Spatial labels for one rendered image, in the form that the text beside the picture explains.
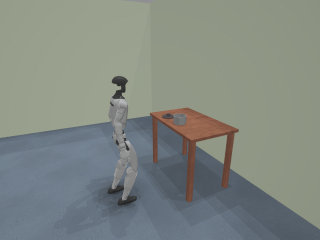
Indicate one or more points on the left robot shin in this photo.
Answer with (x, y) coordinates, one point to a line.
(118, 175)

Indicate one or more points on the lid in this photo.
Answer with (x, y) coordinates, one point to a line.
(168, 116)

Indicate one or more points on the robot torso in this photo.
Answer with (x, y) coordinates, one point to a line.
(113, 111)

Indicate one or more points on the right robot forearm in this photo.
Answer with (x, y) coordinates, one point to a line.
(119, 135)

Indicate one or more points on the robot right hand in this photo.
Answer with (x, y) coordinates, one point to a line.
(123, 155)

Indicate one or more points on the table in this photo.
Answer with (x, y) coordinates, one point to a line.
(198, 127)

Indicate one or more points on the right robot upper arm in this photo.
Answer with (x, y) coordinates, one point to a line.
(121, 108)

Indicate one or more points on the left robot upper arm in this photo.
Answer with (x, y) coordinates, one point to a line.
(109, 113)

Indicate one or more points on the pot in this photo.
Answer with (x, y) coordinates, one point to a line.
(179, 119)

